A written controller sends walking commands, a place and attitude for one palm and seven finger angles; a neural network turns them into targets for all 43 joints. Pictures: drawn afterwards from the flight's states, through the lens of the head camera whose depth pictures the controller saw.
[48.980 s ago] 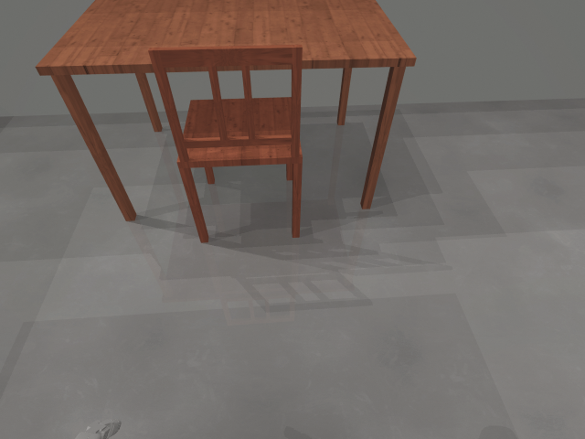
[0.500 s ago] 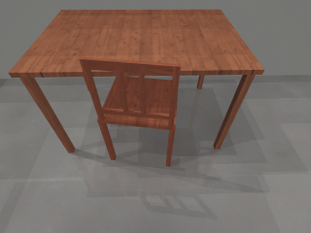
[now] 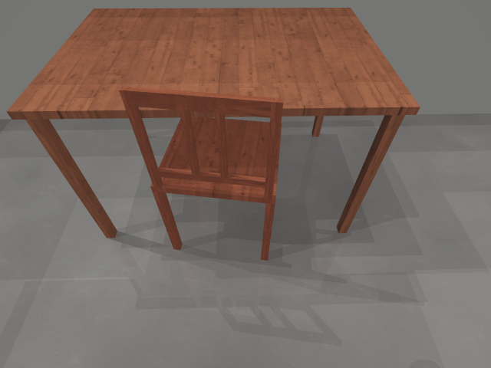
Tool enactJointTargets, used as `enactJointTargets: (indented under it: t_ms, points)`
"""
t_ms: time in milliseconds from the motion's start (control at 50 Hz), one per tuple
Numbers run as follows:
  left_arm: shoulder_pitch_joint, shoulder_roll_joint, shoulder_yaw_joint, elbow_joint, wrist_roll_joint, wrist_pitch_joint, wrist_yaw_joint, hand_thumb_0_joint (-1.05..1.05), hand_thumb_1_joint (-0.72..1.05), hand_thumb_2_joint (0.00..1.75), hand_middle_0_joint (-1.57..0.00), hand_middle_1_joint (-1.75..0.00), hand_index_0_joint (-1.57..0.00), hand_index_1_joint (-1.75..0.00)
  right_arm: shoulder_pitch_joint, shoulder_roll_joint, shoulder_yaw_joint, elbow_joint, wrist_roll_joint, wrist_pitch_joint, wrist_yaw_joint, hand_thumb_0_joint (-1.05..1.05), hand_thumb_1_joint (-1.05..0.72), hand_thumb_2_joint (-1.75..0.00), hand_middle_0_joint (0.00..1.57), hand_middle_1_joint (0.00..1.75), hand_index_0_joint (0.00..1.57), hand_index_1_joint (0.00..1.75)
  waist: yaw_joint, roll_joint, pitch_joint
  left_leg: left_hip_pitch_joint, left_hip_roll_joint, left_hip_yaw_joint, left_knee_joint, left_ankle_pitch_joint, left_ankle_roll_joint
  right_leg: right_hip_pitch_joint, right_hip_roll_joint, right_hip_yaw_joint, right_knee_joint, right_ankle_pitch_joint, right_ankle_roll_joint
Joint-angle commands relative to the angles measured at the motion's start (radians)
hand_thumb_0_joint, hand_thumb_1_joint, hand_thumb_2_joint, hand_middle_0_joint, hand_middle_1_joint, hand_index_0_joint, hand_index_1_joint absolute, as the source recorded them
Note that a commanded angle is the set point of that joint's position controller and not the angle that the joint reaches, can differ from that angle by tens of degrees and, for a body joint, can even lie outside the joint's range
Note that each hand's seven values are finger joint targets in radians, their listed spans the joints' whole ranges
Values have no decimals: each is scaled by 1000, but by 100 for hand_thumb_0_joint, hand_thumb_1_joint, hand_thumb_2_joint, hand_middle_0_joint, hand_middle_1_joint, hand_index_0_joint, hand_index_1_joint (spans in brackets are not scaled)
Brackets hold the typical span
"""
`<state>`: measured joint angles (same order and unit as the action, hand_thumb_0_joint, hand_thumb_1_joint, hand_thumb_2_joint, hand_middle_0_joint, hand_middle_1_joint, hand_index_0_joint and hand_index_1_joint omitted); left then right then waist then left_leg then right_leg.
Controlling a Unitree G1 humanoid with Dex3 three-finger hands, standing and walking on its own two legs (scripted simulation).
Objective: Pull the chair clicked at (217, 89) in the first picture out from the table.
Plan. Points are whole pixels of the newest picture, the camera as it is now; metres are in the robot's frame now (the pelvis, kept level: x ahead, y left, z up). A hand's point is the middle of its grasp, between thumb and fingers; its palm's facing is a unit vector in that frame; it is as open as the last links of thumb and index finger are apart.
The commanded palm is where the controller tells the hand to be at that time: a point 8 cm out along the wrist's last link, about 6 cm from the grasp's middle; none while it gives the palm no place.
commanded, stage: take the last steps up to it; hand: left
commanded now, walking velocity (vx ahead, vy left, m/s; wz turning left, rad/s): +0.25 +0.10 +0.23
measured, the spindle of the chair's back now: (191, 144) +0.71 +0.20 -0.11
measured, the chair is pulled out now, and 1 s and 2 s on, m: -0.05 -0.05 -0.05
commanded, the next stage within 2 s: come to a stop and stand still in 0.42 s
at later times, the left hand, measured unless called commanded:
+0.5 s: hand out of the picture +0.15 +0.22 -0.17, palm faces +0.15 -0.96 -0.22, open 7.3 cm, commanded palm none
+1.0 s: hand (138, 322) +0.24 +0.24 -0.18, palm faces +0.19 -0.96 -0.23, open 7.3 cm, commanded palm none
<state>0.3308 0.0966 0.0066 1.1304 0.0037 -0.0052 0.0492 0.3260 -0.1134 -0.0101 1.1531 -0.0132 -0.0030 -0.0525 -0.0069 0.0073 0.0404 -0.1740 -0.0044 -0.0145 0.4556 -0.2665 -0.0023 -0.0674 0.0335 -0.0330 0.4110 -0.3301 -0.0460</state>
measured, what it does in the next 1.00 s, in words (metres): walks ahead: right foot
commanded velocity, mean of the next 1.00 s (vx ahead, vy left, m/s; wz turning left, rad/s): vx -0.02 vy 0.07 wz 0.05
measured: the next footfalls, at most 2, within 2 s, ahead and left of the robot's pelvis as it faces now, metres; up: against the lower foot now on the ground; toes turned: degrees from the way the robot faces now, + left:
right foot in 0.62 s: +0.29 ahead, -0.08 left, +0.00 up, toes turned +2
left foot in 1.02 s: +0.23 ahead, +0.16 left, +0.00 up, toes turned +7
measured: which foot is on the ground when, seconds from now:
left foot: down 0.00-0.64, up 0.66-1.00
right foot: down 0.00-0.26, up 0.28-0.60, down 0.62-1.00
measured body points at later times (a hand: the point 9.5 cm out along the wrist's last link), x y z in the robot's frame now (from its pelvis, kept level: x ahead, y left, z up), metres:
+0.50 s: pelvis +0.13 +0.03 +0.00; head +0.17 +0.04 +0.45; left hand +0.14 +0.27 -0.16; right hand +0.07 -0.17 -0.16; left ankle +0.03 +0.11 -0.74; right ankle +0.16 -0.09 -0.69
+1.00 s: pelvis +0.21 +0.05 -0.01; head +0.27 +0.06 +0.44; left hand +0.23 +0.29 -0.16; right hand +0.35 -0.19 -0.15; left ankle +0.20 +0.17 -0.73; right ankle +0.25 -0.08 -0.74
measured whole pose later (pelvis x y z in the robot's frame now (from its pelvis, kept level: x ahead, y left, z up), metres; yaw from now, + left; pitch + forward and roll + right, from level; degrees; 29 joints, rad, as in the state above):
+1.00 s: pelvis +0.21 +0.05 -0.01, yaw +8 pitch +2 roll +0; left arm 0.18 0.18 0.07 0.99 0.04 0.02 0.04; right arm 0.10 -0.21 -0.08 0.96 -0.01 0.02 -0.02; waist 0.02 -0.02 0.11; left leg -0.35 0.01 -0.01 0.66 -0.33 -0.04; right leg -0.33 -0.08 -0.07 0.55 -0.24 0.02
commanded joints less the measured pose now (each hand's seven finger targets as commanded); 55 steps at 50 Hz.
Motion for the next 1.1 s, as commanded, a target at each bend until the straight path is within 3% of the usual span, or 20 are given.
enactJointTargets:
  t_ms: [0,100,160,200,240,260,300,320,380,520,580,620,640,700,760,940,960,1000,1040,1080]
  points:
    - [120,126,37,-15,4,-3,-2,0,90,90,-20,-30,-20,-30,88,-80,-20,-22,-6,8,9,0,-90,-90,20,30,20,30,21,-86,120,-159,10,8,48,-58,49,-38,-157,134,-146,-157,-42]
    - [147,134,61,-36,22,-17,-6,0,90,90,-20,-30,-20,-30,10,-72,-40,-86,-8,5,25,0,-90,-90,20,30,20,30,36,-123,213,-355,41,40,336,-189,41,-51,-338,285,-236,-139,-168]
    - [112,140,74,-51,25,-30,-11,0,90,90,-20,-30,-20,-30,38,-57,-39,-101,-3,-10,30,0,-90,-90,20,30,20,30,-1,-113,180,-266,57,59,196,-160,49,-55,-340,191,-148,92,-162]
    - [73,123,70,-66,19,-29,-20,0,90,90,-20,-30,-20,-30,218,-67,-42,-47,-6,-22,28,0,-90,-90,20,30,20,30,-80,17,113,53,30,54,21,-6,83,-223,-220,22,104,192,-89]
    - [29,76,54,-128,4,-35,-31,0,90,90,-20,-30,-20,-30,415,-180,-69,-4,-32,-28,4,0,-90,-90,20,30,20,30,-121,336,27,307,332,-447,-161,163,257,-554,-8,-103,629,-254,-11]
    - [-52,92,57,-142,14,-41,-26,0,90,90,-20,-30,-20,-30,415,-177,-56,-2,-29,-31,-2,0,-90,-90,20,30,20,30,-125,261,60,246,354,-480,-179,299,273,-592,-55,1,762,-235,-31]
    - [-70,92,58,-146,9,-47,-27,0,90,90,-20,-30,-20,-30,296,-116,-41,-47,-19,-46,-1,0,-90,-90,20,30,20,30,-57,18,104,116,343,-372,-154,496,277,-584,-116,38,808,-126,-22]
    - [-60,77,58,-142,9,-43,-33,0,90,90,-20,-30,-20,-30,255,-120,-37,-60,-18,-60,-2,0,-90,-90,20,30,20,30,-33,-9,82,95,315,-288,-162,543,256,-553,-132,48,771,-90,-6]
    - [-10,59,54,-137,13,-25,-43,0,90,90,-20,-30,-20,-30,206,-131,-35,-60,-9,-77,-5,0,-90,-90,20,30,20,30,4,61,32,116,238,-132,-169,591,217,-519,-123,11,674,-1,25]
    - [-97,80,59,-193,12,-13,-42,0,90,90,-20,-30,-20,-30,172,-135,-38,-58,-15,-52,0,0,-90,-90,20,30,20,30,7,90,83,21,211,-42,-147,530,172,-335,-84,-59,317,86,18]
    - [99,133,74,-132,11,-23,-20,0,90,90,-20,-30,-20,-30,156,-133,-41,-58,3,-31,-4,0,-90,-90,20,30,20,30,90,-25,-12,-20,141,6,97,543,81,-37,-85,-13,121,412,14]
    - [160,280,98,-122,13,-32,-2,0,90,90,-20,-30,-20,-30,269,-102,-63,-62,29,-11,7,0,-90,-90,20,30,20,30,53,-253,-173,-125,-56,58,511,-292,4,114,-453,381,21,1066,-188]
    - [111,269,90,-136,13,-30,4,0,90,90,-20,-30,-20,-30,198,-94,-64,-81,32,7,3,0,-90,-90,20,30,20,30,52,-197,-127,-135,-22,-26,616,-417,9,13,-489,383,0,1061,-235]
    - [-19,215,91,-156,19,3,24,0,90,90,-20,-30,-20,-30,48,-78,-65,-120,22,38,3,0,-90,-90,20,30,20,30,47,-205,-23,-260,25,-73,699,-366,6,-100,-430,281,-6,896,-214]
    - [-53,228,101,-176,22,-1,17,0,90,90,-20,-30,-20,-30,10,-68,-64,-138,13,46,19,0,-90,-90,20,30,20,30,27,-118,-88,-240,16,-30,579,-309,-20,-98,-386,192,-2,887,-172]
    - [-133,242,105,-192,27,8,-2,0,90,90,-20,-30,-20,-30,12,-108,-77,-164,5,35,35,0,-90,-90,20,30,20,30,-31,-189,-110,-48,-4,36,131,0,-36,-179,-291,93,46,518,-70]
    - [-124,221,97,-192,20,15,-3,0,90,90,-20,-30,-20,-30,36,-134,-79,-156,3,25,37,0,-90,-90,20,30,20,30,-43,-127,-121,55,23,19,4,117,-32,-233,-248,62,101,362,-31]
    - [-65,131,70,-192,10,37,1,0,90,90,-20,-30,-20,-30,1,-278,-102,-194,-18,19,26,0,-90,-90,20,30,20,30,-30,286,-105,-36,371,-344,-159,378,113,-332,-50,-20,394,-313,71]
    - [-84,142,66,-186,9,42,-1,0,90,90,-20,-30,-20,-30,-72,-255,-74,-224,-29,14,7,0,-90,-90,20,30,20,30,-16,113,7,-201,366,-274,-187,326,185,-280,-54,83,547,-251,49]
    - [-71,160,79,-148,16,50,-7,0,90,90,-20,-30,-20,-30,-93,-223,-63,-212,-25,8,-9,0,-90,-90,20,30,20,30,5,219,17,-135,299,-226,-157,411,136,-355,-37,124,627,-150,62]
